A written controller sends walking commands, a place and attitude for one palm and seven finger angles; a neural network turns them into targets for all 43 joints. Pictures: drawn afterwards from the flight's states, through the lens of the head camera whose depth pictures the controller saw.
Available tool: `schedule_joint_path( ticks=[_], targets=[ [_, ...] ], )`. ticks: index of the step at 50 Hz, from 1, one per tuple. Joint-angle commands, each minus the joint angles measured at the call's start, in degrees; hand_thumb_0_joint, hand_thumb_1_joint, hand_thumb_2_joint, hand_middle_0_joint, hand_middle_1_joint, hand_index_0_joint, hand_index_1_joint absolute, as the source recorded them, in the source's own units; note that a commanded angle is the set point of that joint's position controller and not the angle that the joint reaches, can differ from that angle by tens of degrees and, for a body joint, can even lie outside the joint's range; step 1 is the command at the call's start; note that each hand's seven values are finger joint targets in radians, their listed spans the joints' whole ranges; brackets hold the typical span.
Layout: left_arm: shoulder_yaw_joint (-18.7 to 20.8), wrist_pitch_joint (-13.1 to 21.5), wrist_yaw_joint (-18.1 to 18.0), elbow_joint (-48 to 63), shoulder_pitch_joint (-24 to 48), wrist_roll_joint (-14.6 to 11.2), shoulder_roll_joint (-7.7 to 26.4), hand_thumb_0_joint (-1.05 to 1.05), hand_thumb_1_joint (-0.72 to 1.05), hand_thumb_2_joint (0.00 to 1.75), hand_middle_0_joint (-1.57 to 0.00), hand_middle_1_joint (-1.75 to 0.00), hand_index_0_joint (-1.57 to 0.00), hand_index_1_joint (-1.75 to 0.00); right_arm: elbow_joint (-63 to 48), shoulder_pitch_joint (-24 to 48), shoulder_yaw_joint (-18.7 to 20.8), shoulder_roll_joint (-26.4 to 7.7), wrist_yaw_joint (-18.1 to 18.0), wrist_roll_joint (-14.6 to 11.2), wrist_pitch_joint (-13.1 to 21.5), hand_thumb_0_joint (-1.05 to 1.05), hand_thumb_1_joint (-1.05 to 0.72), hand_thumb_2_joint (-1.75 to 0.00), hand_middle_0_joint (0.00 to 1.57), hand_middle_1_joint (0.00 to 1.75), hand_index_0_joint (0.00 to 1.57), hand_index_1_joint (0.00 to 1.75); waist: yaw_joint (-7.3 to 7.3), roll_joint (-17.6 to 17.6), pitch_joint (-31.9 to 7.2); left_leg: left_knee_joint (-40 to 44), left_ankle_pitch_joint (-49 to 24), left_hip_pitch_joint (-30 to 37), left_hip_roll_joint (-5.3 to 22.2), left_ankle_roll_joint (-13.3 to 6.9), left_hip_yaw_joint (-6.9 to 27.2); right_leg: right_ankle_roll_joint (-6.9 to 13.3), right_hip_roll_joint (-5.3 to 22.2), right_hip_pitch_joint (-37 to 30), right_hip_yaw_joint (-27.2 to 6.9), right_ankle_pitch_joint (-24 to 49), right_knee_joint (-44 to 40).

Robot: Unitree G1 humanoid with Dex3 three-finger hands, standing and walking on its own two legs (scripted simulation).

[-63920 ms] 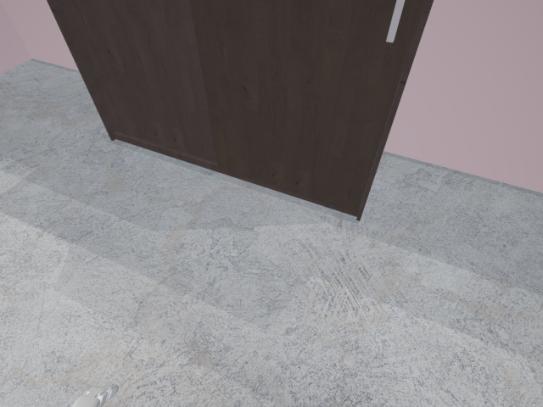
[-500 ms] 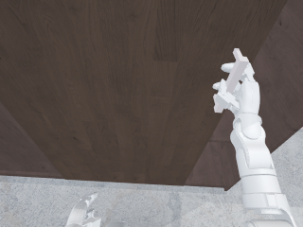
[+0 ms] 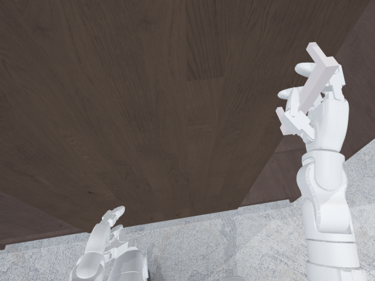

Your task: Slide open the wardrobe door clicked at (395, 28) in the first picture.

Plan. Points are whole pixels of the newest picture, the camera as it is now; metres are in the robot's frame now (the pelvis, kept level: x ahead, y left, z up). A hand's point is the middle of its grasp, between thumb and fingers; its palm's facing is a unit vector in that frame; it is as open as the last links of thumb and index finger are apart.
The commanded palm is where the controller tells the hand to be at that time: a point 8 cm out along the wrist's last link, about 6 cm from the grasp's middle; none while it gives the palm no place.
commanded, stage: step sideways, sliding the door along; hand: right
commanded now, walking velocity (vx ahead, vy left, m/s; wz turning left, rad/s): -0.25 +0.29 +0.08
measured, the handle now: (299, 94) +0.38 -0.24 +0.16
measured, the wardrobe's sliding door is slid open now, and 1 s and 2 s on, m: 0.30 0.45 0.58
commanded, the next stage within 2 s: none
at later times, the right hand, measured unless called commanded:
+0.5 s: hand (250, 113) +0.35 -0.14 +0.17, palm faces +0.49 +0.87 +0.00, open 6.5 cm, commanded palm +0.30 -0.10 +0.16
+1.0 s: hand (203, 126) +0.33 -0.06 +0.17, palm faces +0.12 +0.99 +0.11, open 6.5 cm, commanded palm +0.30 -0.06 +0.15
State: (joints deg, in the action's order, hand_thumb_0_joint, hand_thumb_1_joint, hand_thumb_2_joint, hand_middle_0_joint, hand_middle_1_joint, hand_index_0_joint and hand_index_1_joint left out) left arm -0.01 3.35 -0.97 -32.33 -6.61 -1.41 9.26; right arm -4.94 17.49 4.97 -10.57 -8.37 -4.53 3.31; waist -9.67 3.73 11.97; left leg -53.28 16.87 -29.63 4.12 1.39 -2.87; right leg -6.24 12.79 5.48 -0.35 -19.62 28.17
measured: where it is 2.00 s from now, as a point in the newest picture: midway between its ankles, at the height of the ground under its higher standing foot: outside the picture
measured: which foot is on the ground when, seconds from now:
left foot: up 0.00-0.08, down 0.10-0.24, up 0.26-0.52, down 0.54-0.70, up 0.72-1.00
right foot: down 0.00-0.10, up 0.12-0.20, down 0.22-1.00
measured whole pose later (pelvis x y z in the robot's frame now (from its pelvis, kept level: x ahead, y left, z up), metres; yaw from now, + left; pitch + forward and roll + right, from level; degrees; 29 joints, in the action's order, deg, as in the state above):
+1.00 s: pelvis +0.04 +0.08 +0.02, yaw +2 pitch -1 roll +7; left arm -2.0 4.9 1.8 -30.2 -7.8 0.3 8.3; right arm -24.4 -2.7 -4.7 -5.6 -8.7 -1.5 3.0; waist -6.0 0.5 8.1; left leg -69.3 22.3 -30.9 1.1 3.2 -4.4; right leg -0.4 10.8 9.6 6.3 -14.4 25.1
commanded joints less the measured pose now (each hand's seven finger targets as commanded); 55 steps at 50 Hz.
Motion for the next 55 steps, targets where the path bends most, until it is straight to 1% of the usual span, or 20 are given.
schedule_joint_path(
  ticks=[1, 3, 5, 6, 8, 9, 10, 11, 12, 13, 16, 24, 26, 28, 30, 33, 35, 36, 41, 55],
  targets=[
    [2.9, 4.4, -0.3, 9.2, 3.8, -0.5, 7.9, 0.00, 0.90, 0.90, -0.20, -0.30, -0.20, -0.30, -25.4, 20.8, -13.3, 1.0, 5.3, 1.5, 7.9, 0.00, -0.90, -0.90, 0.45, 1.40, 0.45, 1.40, 11.23, 15.3, -24.7, 17.7, -9.1, 11.6, -4.0, 0.9, -6.5, 8.8, 5.0, -13.2, 5.7, 47.9, 3.9],
    [2.4, 5.0, -0.1, 9.7, 4.8, -1.6, 7.0, 0.00, 0.90, 0.90, -0.20, -0.30, -0.20, -0.30, -27.9, 16.8, -10.9, -2.0, 4.6, 2.1, 8.1, 0.00, -0.90, -0.90, 0.45, 1.40, 0.45, 1.40, 10.00, 4.4, -25.6, 26.4, -27.1, 25.1, -2.4, 0.3, -4.5, 6.7, 0.9, -3.7, 6.0, 34.9, 14.1],
    [1.6, 5.8, -0.9, 8.4, 6.9, -0.8, 4.6, 0.00, 0.90, 0.90, -0.20, -0.30, -0.20, -0.30, -29.3, 11.0, -7.4, -6.1, 3.3, 2.5, 7.9, 0.00, -0.90, -0.90, 0.45, 1.40, 0.45, 1.40, 10.34, -11.1, -25.4, 24.8, -65.7, 30.2, 12.3, -5.1, 7.9, 3.6, -9.4, 13.1, 6.4, -9.7, 25.3],
    [1.2, 6.1, -1.0, 7.1, 5.2, -0.5, 3.8, 0.00, 0.90, 0.90, -0.20, -0.30, -0.20, -0.30, -30.7, 7.9, -6.3, -6.5, 2.8, 2.5, 8.0, 0.00, -0.90, -0.90, 0.45, 1.40, 0.45, 1.40, 10.13, -12.3, -23.9, 24.1, -70.6, 25.4, 13.8, -5.7, 8.0, 4.0, -10.5, 14.4, 5.6, -15.9, 27.8],
    [2.8, 5.3, -1.2, 5.9, 3.6, -0.8, 5.8, 0.00, 0.90, 0.90, -0.20, -0.30, -0.20, -0.30, -37.0, 6.0, -5.7, -5.2, 2.9, 2.7, 8.8, 0.00, -0.90, -0.90, 0.45, 1.40, 0.45, 1.40, 10.31, -26.7, -30.4, 19.3, -75.1, 36.0, 13.6, -9.4, 9.4, 4.2, -9.3, 17.0, 2.4, -16.3, 24.8],
    [2.6, 5.5, -1.1, 5.7, 3.3, -0.9, 6.2, 0.00, 0.90, 0.90, -0.20, -0.30, -0.20, -0.30, -38.2, 5.6, -5.7, -4.5, 2.4, 2.3, 9.2, 0.00, -0.90, -0.90, 0.45, 1.40, 0.45, 1.40, 11.62, -23.7, -30.9, 15.5, -74.7, 34.3, 12.8, -8.9, 7.1, 4.7, -7.6, 13.4, 2.3, -9.3, 15.9],
    [2.5, 5.1, -0.6, 6.2, 2.7, -0.9, 6.8, 0.00, 0.90, 0.90, -0.20, -0.30, -0.20, -0.30, -39.8, 6.3, -7.8, -2.3, 2.8, 1.9, 10.0, 0.00, -0.90, -0.90, 0.45, 1.40, 0.45, 1.40, 13.26, -16.7, -31.7, 9.5, -64.1, 24.5, 9.6, -5.0, 2.3, 5.9, -3.2, 0.6, 1.1, 14.1, 5.1],
    [4.0, 4.8, -0.3, 8.2, 4.7, -0.1, 10.1, 0.00, 0.90, 0.90, -0.20, -0.30, -0.20, -0.30, -41.3, 6.5, -9.0, -0.9, 3.8, 1.7, 10.5, 0.00, -0.90, -0.90, 0.45, 1.40, 0.45, 1.40, 12.69, 2.7, -31.3, 0.7, -23.2, 5.1, 0.0, 1.5, -2.8, 10.2, 9.3, -13.8, -11.6, 54.9, -1.6],
    [4.8, 4.7, 1.5, 10.3, 5.8, 0.5, 10.8, 0.00, 0.90, 0.90, -0.20, -0.30, -0.20, -0.30, -43.3, 9.1, -10.3, -0.1, 4.8, 2.4, 11.1, 0.00, -0.90, -0.90, 0.45, 1.40, 0.45, 1.40, 10.25, 13.9, -31.5, -11.0, 17.1, -3.2, -2.6, 1.3, 0.6, 14.2, 18.0, -17.4, -16.6, 76.7, -3.5],
    [4.6, 5.2, 2.5, 9.7, 4.7, 1.2, 10.1, 0.00, 0.90, 0.90, -0.20, -0.30, -0.20, -0.30, -42.9, 11.8, -10.0, -0.6, 4.6, 4.1, 11.5, 0.00, -0.90, -0.90, 0.45, 1.40, 0.45, 1.40, 12.02, 16.4, -27.6, -18.1, 20.2, -7.3, -2.0, 0.6, 2.6, 14.2, 16.4, -16.5, -14.5, 76.3, -1.4],
    [4.8, 7.1, 2.9, 9.7, 2.9, -0.7, 9.3, 0.00, 0.90, 0.90, -0.20, -0.30, -0.20, -0.30, -39.5, 4.5, -13.7, 3.0, 3.5, 3.3, 10.7, 0.00, -0.90, -0.90, 0.45, 1.40, 0.45, 1.40, 10.80, 14.6, -27.9, -11.4, 11.5, -12.3, -2.6, -0.5, -0.3, 13.2, 9.1, -28.6, -3.2, 69.1, 3.4],
    [1.5, 11.6, 0.2, 10.7, 4.6, -0.1, 6.3, 0.00, 0.90, 0.90, -0.20, -0.30, -0.20, -0.30, -41.3, 0.3, -19.6, 5.3, 2.9, 4.1, 7.8, 0.00, -0.90, -0.90, 0.45, 1.40, 0.45, 1.40, 10.63, 12.5, -20.9, 19.5, -11.7, 15.7, -3.0, 0.6, -4.5, 8.5, 3.4, -9.6, 7.4, 42.8, 6.0],
    [1.2, 11.9, 0.0, 10.3, 5.4, -0.3, 4.9, 0.00, 0.90, 0.90, -0.20, -0.30, -0.20, -0.30, -42.5, -1.3, -19.9, 4.7, 2.8, 4.9, 8.7, 0.00, -0.90, -0.90, 0.45, 1.40, 0.45, 1.40, 10.58, 1.1, -20.9, 25.9, -41.3, 22.3, 1.5, 0.6, -1.4, 6.6, -1.7, -2.2, 8.1, 29.3, 14.6],
    [1.2, 10.7, -0.3, 8.0, 3.6, 0.4, 4.0, 0.00, 0.90, 0.90, -0.20, -0.30, -0.20, -0.30, -41.9, -7.8, -14.3, 0.2, 1.7, 5.0, 8.5, 0.00, -0.90, -0.90, 0.45, 1.40, 0.45, 1.40, 10.11, -18.3, -22.4, 24.6, -75.4, 27.4, 14.7, -7.0, 14.3, 4.0, -11.6, 14.2, 3.6, -12.9, 25.6],
    [1.8, 10.7, -0.2, 8.2, 2.9, 0.2, 4.3, 0.00, 0.90, 0.90, -0.20, -0.30, -0.20, -0.30, -47.7, -9.8, -13.0, 0.1, 1.1, 4.4, 10.0, 0.00, -0.90, -0.90, 0.45, 1.40, 0.45, 1.40, 9.20, -23.8, -26.9, 21.4, -79.7, 33.3, 17.1, -10.4, 15.0, 5.2, -12.0, 18.3, -0.8, -19.9, 29.5],
    [1.7, 8.9, 0.3, 6.1, 2.5, 0.5, 4.6, 0.00, 0.90, 0.90, -0.20, -0.30, -0.20, -0.30, -47.4, -9.0, -14.9, 2.6, 1.7, 4.6, 13.1, 0.00, -0.90, -0.90, 0.45, 1.40, 0.45, 1.40, 12.62, -14.7, -28.1, 11.0, -59.8, 22.0, 9.0, -5.5, 3.2, 5.2, -7.9, 3.2, 2.2, 8.6, 3.4],
    [3.7, 7.5, 1.8, 10.4, 5.8, 0.5, 8.9, 0.00, 0.90, 0.90, -0.20, -0.30, -0.20, -0.30, -45.7, -9.9, -19.3, 5.3, 3.8, 4.2, 13.1, 0.00, -0.90, -0.90, 0.45, 1.40, 0.45, 1.40, 9.45, 11.1, -30.5, -10.8, 14.6, 0.4, -2.5, 0.5, 1.0, 14.9, 15.0, -9.1, -17.7, 56.0, -6.7],
    [3.9, 7.5, 2.7, 10.7, 5.5, 0.6, 9.6, 0.00, 0.90, 0.90, -0.20, -0.30, -0.20, -0.30, -45.9, -6.7, -20.9, 6.0, 4.2, 5.5, 12.4, 0.00, -0.90, -0.90, 0.45, 1.40, 0.45, 1.40, 11.14, 7.4, -28.2, -22.0, 16.4, -0.4, -3.0, -0.5, 4.5, 15.6, 15.5, -3.8, -17.7, 40.6, -7.8],
    [3.6, 5.9, 3.1, 10.1, 3.1, 0.9, 10.0, 0.00, 0.90, 0.90, -0.20, -0.30, -0.20, -0.30, -41.7, -4.2, -23.0, 7.7, 4.2, 4.5, 9.0, 0.00, -0.90, -0.90, 0.45, 1.40, 0.45, 1.40, 11.03, 5.1, -24.2, -28.8, 10.8, -15.7, -1.5, 0.9, 1.4, 12.8, 10.6, -16.9, -5.3, 53.3, -2.2],
    [1.9, 2.9, 0.9, 9.8, 3.9, 1.2, 7.6, 0.00, 0.90, 0.90, -0.20, -0.30, -0.20, -0.30, -34.2, 0.6, -19.2, 4.4, 4.4, 3.4, 5.2, 0.00, -0.90, -0.90, 0.45, 1.40, 0.45, 1.40, 11.21, 14.9, -22.9, 8.5, 4.1, 5.1, -3.9, 1.5, -2.0, 10.8, 10.7, -10.7, 2.0, 41.1, -8.5]
  ],
)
